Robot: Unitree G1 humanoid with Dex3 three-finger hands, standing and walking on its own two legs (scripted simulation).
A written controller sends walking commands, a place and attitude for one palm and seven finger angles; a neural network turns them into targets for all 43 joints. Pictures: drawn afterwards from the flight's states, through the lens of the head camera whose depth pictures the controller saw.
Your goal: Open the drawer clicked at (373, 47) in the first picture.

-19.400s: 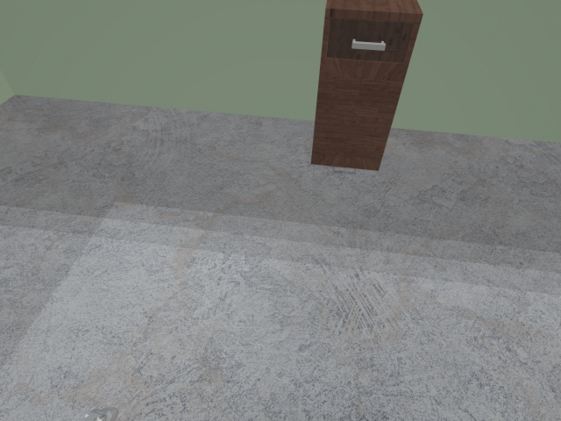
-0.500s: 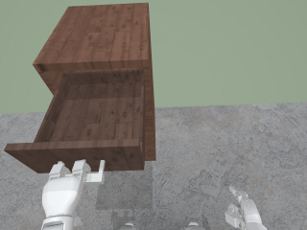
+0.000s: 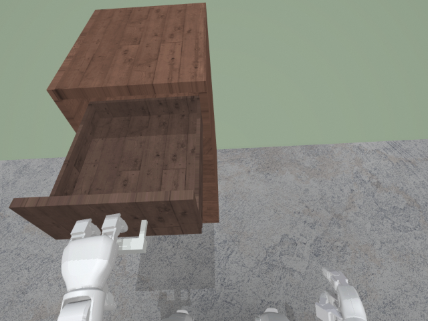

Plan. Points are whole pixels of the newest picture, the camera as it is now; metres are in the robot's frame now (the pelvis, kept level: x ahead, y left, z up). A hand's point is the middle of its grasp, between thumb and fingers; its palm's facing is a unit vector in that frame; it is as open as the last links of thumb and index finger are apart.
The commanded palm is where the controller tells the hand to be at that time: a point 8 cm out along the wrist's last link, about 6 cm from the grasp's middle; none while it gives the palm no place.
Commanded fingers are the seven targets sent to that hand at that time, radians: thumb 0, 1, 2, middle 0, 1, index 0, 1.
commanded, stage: lift the hand off the handle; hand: left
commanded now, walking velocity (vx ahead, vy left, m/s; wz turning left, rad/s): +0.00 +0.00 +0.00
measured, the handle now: (112, 236) +0.27 +0.23 -0.02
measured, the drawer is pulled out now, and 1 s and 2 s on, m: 0.30 0.30 0.30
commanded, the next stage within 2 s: none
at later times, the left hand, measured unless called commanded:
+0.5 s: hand (87, 255) +0.22 +0.25 +0.01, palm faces +0.03 -0.06 -1.00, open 13.6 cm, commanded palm +0.20 +0.24 +0.07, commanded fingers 0.00 -0.50 0.30 -0.30 -1.20 -0.30 -1.20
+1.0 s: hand (78, 248) +0.22 +0.25 +0.05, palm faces +0.05 -0.08 -1.00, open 13.7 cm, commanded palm +0.20 +0.24 +0.11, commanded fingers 0.00 -0.50 0.30 -0.30 -1.20 -0.30 -1.20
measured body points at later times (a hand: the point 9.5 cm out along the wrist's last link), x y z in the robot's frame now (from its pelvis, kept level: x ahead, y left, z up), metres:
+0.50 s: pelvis +0.01 +0.01 +0.02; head +0.04 -0.02 +0.47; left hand +0.22 +0.25 +0.07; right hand +0.21 -0.22 -0.08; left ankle +0.00 +0.15 -0.68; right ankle +0.04 -0.11 -0.68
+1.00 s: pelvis +0.03 +0.01 +0.04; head +0.04 -0.02 +0.49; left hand +0.21 +0.25 +0.11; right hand +0.24 -0.20 -0.06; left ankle +0.00 +0.15 -0.68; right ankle +0.04 -0.11 -0.68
